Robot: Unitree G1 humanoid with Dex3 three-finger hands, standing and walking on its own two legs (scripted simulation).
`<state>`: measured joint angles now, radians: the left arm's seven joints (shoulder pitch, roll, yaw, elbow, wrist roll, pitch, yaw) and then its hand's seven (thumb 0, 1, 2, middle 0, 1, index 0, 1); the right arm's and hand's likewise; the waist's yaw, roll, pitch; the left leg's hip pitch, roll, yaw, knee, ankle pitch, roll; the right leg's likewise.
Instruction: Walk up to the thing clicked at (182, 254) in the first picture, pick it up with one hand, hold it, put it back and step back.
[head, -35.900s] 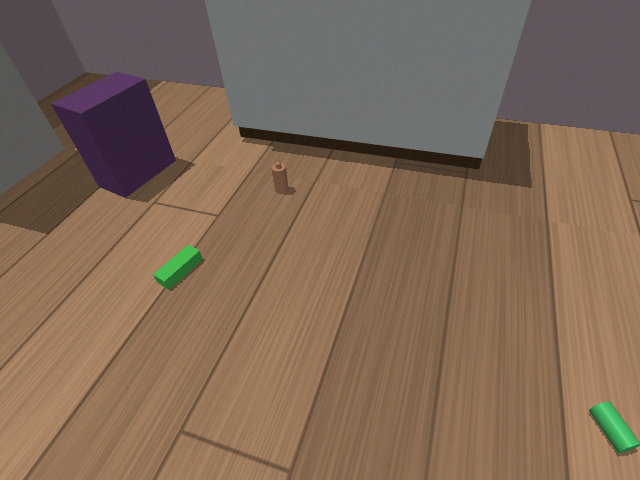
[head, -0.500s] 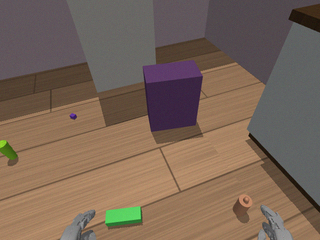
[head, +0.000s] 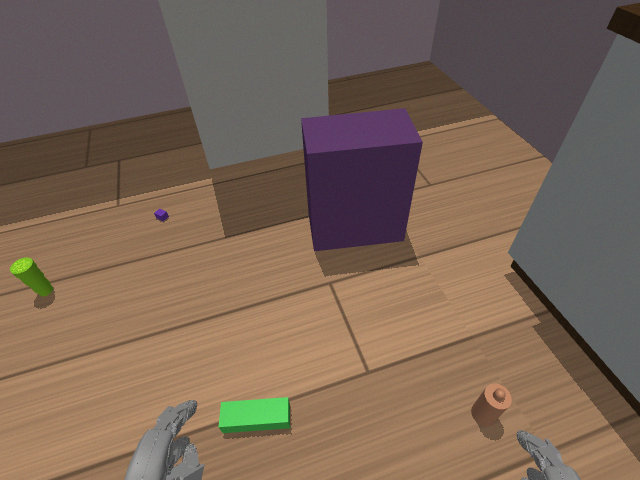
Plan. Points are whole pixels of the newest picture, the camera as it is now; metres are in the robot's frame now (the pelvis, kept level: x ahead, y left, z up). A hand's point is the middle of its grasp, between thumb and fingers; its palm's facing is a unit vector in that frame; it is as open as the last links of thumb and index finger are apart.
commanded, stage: stand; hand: left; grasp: from above
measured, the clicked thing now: (255, 415) +0.44 +0.26 -0.69
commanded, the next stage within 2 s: none
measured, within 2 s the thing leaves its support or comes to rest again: neither
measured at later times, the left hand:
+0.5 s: hand out of the picture +0.04 +0.24 -0.11, palm faces +0.04 -0.94 -0.33, open 7.4 cm
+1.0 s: hand out of the picture +0.05 +0.24 -0.10, palm faces +0.03 -0.94 -0.35, open 7.4 cm
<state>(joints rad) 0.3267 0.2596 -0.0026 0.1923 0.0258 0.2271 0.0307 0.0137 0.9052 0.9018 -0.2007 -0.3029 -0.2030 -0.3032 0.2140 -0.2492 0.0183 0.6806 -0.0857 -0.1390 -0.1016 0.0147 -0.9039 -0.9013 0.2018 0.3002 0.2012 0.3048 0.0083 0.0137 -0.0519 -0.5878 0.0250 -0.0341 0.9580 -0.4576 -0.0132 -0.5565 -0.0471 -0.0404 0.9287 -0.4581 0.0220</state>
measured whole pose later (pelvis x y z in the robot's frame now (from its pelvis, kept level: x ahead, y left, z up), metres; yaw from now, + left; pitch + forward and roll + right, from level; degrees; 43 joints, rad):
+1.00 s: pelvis +0.00 +0.00 +0.06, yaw +0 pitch -4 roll +0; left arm 0.14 0.31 0.03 1.15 0.03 0.01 0.02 0.01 0.91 0.90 -0.20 -0.30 -0.20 -0.30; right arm 0.15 -0.31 -0.02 1.13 -0.03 0.00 -0.01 0.01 -0.91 -0.90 0.20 0.30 0.20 0.30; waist 0.01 0.02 0.07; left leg -0.13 0.02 -0.03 0.38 -0.19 -0.02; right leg -0.10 -0.05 -0.05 0.36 -0.19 0.03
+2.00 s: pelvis +0.02 -0.01 +0.06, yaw +0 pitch -3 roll +0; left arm 0.11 0.32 0.03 1.15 0.02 0.00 0.00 0.01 0.91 0.90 -0.20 -0.30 -0.20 -0.30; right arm 0.11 -0.33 0.00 1.14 -0.02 0.00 0.00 0.01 -0.91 -0.90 0.20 0.30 0.20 0.30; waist 0.01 0.02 0.06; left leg -0.11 0.02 -0.02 0.34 -0.18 -0.03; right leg -0.09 -0.04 -0.05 0.33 -0.19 0.02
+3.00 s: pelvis -0.08 +0.02 +0.04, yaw -3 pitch -1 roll -1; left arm 0.09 0.40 0.07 0.89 0.01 0.06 0.01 0.01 0.91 0.90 -0.20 -0.30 -0.20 -0.30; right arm 0.14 -0.36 -0.04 0.87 -0.03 0.02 -0.01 0.01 -0.91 -0.90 0.20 0.30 0.20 0.31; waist -0.02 -0.02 0.21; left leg -0.39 0.02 0.04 0.65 -0.24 0.04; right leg -0.38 0.06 0.09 1.02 -0.54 0.01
